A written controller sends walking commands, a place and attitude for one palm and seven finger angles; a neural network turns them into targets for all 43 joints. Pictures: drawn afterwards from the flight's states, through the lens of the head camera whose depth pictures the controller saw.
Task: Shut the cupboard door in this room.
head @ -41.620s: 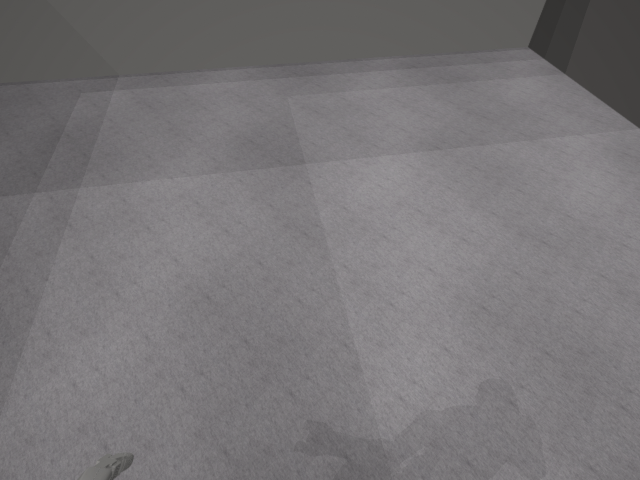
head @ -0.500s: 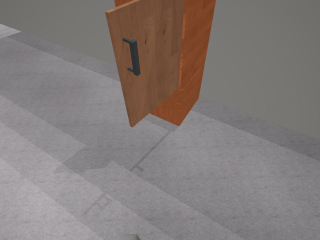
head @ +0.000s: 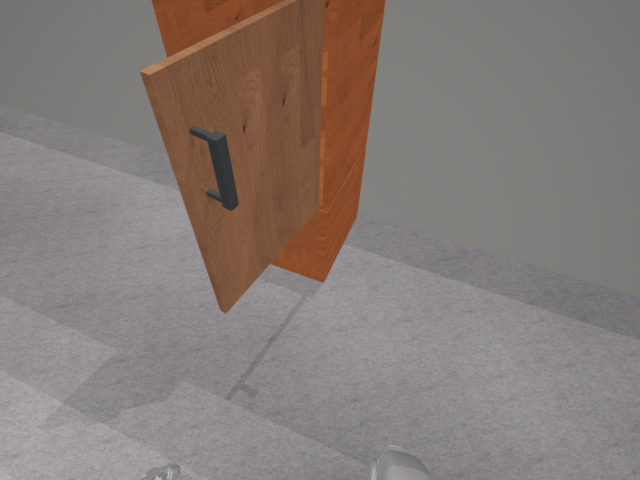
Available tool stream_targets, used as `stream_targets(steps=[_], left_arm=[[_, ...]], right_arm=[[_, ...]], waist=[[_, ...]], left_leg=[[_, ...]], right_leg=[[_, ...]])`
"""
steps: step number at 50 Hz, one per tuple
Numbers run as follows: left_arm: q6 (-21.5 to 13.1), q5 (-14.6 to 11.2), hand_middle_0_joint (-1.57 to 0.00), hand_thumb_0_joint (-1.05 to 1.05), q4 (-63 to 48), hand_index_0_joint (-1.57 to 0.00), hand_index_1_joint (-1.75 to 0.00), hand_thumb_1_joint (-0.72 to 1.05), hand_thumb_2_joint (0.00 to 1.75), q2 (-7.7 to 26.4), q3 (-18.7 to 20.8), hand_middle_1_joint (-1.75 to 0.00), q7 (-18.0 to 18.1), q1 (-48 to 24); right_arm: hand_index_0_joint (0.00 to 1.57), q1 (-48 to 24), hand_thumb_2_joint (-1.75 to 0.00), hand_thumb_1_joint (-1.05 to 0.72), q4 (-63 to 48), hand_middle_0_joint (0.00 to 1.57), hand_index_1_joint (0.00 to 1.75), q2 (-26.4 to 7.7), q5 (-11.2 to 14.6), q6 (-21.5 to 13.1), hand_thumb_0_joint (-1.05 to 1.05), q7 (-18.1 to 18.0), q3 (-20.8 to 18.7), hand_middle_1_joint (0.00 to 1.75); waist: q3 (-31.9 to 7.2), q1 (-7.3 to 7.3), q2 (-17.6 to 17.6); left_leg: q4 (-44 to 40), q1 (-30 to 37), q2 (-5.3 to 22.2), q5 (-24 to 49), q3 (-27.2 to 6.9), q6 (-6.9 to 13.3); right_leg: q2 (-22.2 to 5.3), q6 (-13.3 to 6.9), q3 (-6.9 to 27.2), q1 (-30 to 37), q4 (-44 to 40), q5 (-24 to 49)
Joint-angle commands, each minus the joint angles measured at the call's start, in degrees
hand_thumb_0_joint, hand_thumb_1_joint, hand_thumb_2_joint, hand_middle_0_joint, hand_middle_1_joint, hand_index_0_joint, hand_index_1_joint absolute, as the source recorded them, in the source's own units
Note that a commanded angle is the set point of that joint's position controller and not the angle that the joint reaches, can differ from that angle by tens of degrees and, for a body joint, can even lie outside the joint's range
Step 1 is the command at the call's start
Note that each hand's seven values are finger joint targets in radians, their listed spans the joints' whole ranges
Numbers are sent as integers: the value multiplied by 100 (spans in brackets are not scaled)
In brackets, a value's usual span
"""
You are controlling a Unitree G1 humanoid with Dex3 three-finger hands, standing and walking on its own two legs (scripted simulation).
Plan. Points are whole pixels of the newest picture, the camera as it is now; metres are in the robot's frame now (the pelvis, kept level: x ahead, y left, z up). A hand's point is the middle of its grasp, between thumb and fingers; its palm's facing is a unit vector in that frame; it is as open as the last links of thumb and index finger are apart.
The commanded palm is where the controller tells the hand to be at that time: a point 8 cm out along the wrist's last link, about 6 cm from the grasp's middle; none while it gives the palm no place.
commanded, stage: take the last steps up to it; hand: left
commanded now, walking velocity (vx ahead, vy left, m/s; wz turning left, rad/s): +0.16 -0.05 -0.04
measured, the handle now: (214, 169) +0.56 +0.19 +0.07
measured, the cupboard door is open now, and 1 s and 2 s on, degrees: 81 81 81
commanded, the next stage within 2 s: come to a stop and stand still in 0.02 s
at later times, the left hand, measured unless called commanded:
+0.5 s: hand out of the picture +0.13 +0.16 -0.16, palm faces +0.09 -0.95 -0.29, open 7.3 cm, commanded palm none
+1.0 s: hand out of the picture +0.02 +0.20 -0.16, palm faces +0.05 -0.97 -0.25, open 7.4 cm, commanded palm none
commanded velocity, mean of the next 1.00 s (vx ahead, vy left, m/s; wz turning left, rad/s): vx -0.07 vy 0.06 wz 0.00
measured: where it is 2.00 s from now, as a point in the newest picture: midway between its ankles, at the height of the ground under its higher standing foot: outside the picture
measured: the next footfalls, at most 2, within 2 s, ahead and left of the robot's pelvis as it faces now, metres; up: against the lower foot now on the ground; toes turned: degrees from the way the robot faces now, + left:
right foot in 0.14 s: +0.19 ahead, -0.13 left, +0.00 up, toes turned -8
left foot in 0.66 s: +0.07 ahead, +0.11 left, +0.00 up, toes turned +5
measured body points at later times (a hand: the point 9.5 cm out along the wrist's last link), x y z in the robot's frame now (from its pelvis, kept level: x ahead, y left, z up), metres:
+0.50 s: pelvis +0.07 -0.04 +0.00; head +0.10 -0.08 +0.44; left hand +0.13 +0.21 -0.13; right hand +0.14 -0.28 -0.17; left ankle +0.05 +0.12 -0.67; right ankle +0.16 -0.12 -0.74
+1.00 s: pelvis +0.01 +0.02 -0.01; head +0.01 -0.01 +0.44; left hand +0.02 +0.25 -0.15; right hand +0.06 -0.20 -0.18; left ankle +0.03 +0.11 -0.74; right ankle +0.08 -0.08 -0.74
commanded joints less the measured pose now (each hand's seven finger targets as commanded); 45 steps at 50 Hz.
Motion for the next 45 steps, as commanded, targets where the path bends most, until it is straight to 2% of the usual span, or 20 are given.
stream_targets(steps=[1, 3, 5, 6, 7, 8, 13, 20, 26, 27, 29, 31, 32, 34, 35, 36, 41, 42, 44, 45], left_arm=[[-89, -16, -20, 0, -382, -20, -30, 90, 90, 27, -40, -30, -25, -180], [-147, -8, -20, 0, -265, -20, -30, 90, 90, 133, -32, -30, -4, 240], [-261, 23, -20, 0, 86, -20, -30, 90, 90, 421, 56, -30, 38, 1382], [-366, 74, -20, 0, 288, -20, -30, 90, 90, 918, 174, -30, 98, 1991], [-378, -49, -20, 0, 357, -20, -30, 90, 90, 1282, 210, -30, 127, 2223], [-358, -100, -20, 0, 231, -20, -30, 90, 90, 1099, 114, -30, 188, 1707], [-218, -28, -20, 0, -136, -20, -30, 90, 90, 604, -10, -30, 310, 350], [-48, 11, -20, 0, -163, -20, -30, 90, 90, 762, 174, -30, 335, 565], [39, 103, -20, 0, -234, -20, -30, 90, 90, 900, 207, -30, 284, 614], [-43, 132, -20, 0, -415, -20, -30, 90, 90, 1170, 63, -30, 539, 901], [-15, 139, -20, 0, -604, -20, -30, 90, 90, 1262, 168, -30, 519, 805], [99, 97, -20, 0, -504, -20, -30, 90, 90, 1144, 78, -30, 449, 747], [147, 47, -20, 0, -481, -20, -30, 90, 90, 850, -4, -30, 421, 711], [251, -31, -20, 0, -558, -20, -30, 90, 90, 416, -84, -30, 315, 850], [240, -30, -20, 0, -604, -20, -30, 90, 90, 375, -55, -30, 294, 891], [281, 57, -20, 0, -483, -20, -30, 90, 90, 392, -88, -30, 294, 817], [156, 25, -20, 0, -328, -20, -30, 90, 90, 334, -129, -30, 208, 1501], [82, 38, -20, 0, -312, -20, -30, 90, 90, 382, -137, -30, 210, 1575], [-75, 20, -20, 0, -359, -20, -30, 90, 90, 632, -163, -30, 225, 1329], [-84, 5, -20, 0, -399, -20, -30, 90, 90, 681, -170, -30, 219, 1186]], right_arm=[[20, 335, -90, -90, -107, 20, 30, -809, -40, -47, 0, -71, -128, 30], [20, 327, -90, -90, -82, 20, 30, -916, -17, -10, 0, -71, -137, 30], [20, 226, -90, -90, -68, 20, 30, -868, 50, 5, 0, -33, -124, 30], [20, 409, -90, -90, -121, 20, 30, -623, 110, 13, 0, 21, -95, 30], [20, 668, -90, -90, -205, 20, 30, -462, 168, 63, 0, -12, -55, 30], [20, 497, -90, -90, -154, 20, 30, -480, 180, 153, 0, -58, -49, 30], [20, 382, -90, -90, -19, 20, 30, -255, 152, 562, 0, -20, -59, 30], [20, -339, -90, -90, -430, 20, 30, -557, 24, 740, 0, 49, -207, 30], [20, -805, -90, -90, -694, 20, 30, -639, 33, 659, 0, 141, -185, 30], [20, -380, -90, -90, -1179, 20, 30, -1033, 42, 497, 0, 177, -253, 30], [20, -878, -90, -90, -1509, 20, 30, -756, 72, 444, 0, 148, -175, 30], [20, -603, -90, -90, -1506, 20, 30, -643, 102, 445, 0, 96, -107, 30], [20, -353, -90, -90, -1470, 20, 30, -796, 73, 425, 0, 63, -90, 30], [20, -657, -90, -90, -1801, 20, 30, -1368, -43, 432, 0, 50, -177, 30], [20, -1003, -90, -90, -1904, 20, 30, -1405, -91, 452, 0, 43, -143, 30], [20, -1232, -90, -90, -1836, 20, 30, -1116, -53, 406, 0, 19, -84, 30], [20, -1285, -90, -90, -1770, 20, 30, -1120, -29, 434, 0, 46, -4, 30], [20, -1123, -90, -90, -1710, 20, 30, -1044, -5, 419, 0, 26, 18, 30], [20, -653, -90, -90, -1583, 20, 30, -807, 76, 422, 0, 15, 83, 30], [20, -423, -90, -90, -1481, 20, 30, -708, 62, 400, 0, 29, 86, 30]], waist=[[570, 27, 705], [242, 212, 636], [-366, 735, 263], [-1029, 892, -727], [-1563, 684, -1253], [-1168, 539, -394], [-367, 33, -257], [-560, 241, -584], [-418, 348, -1059], [-1693, 67, -496], [-1595, 293, 296], [-768, 43, -269], [-413, -35, -211], [328, 107, 1040], [617, 231, 787], [784, 224, 1464], [808, 489, 457], [710, 462, 9], [425, 100, -857], [135, -59, -714]], left_leg=[[-188, -253, 1698, 3980, -731, 624], [463, -265, 1652, 4656, -652, 538], [1869, -917, 1273, 4071, -460, 227], [3499, -2005, 639, 2062, -126, -40], [5053, -2496, -6, -1715, -410, -236], [5211, -2314, 273, -1721, -1105, -201], [4503, -1878, 403, -781, -1167, -335], [4528, -2644, 190, -515, -1245, -509], [3423, -2275, 130, -627, -979, -418], [3493, -2281, -259, -1151, -600, -503], [2066, -2147, 18, -1167, -663, -310], [536, -1271, -226, -158, -456, -216], [134, -1046, 94, 69, -673, -121], [-624, -2262, 1526, -359, -2251, 480], [-663, -2919, 1634, -536, -2100, 729], [-771, -3089, 1262, -633, -2042, 565], [-242, -3227, 1016, -1230, -1695, 543], [89, -3086, 853, -1252, -1698, 422], [917, -2314, 173, -672, -1198, 117], [975, -1588, 71, -311, -1115, 79]], right_leg=[[103, -180, -137, 214, -1043, -164], [362, -293, -307, 1101, -1431, -232], [363, -369, -221, 2879, -2119, 559], [-882, -829, 1190, 4151, -2238, 1892], [-2114, -1455, 2602, 4400, -2649, 4145], [-2041, -1570, 2162, 3576, -2807, 4421], [-1308, -1010, 866, 1503, -3197, 3131], [-1350, -1077, 1089, 1959, -3312, 1927], [-1120, -920, 1224, 1768, -3797, -652], [-1383, -984, 2122, 3264, -3153, 1968], [-1321, -1259, 1662, 2952, -2592, 691], [-763, -746, 1054, 1717, -2484, -485], [-388, -481, 742, 1213, -2245, -1154], [344, -60, 15, 788, -1202, -1430], [377, -125, 176, 1062, -738, -1262], [391, -159, 381, 1089, -465, -1223], [482, -202, 444, 1791, -1245, -721], [420, -234, 701, 1979, -2059, -620], [-370, -664, 2116, 1376, -3170, -1420], [-564, -825, 2213, 1002, -3381, -1755]])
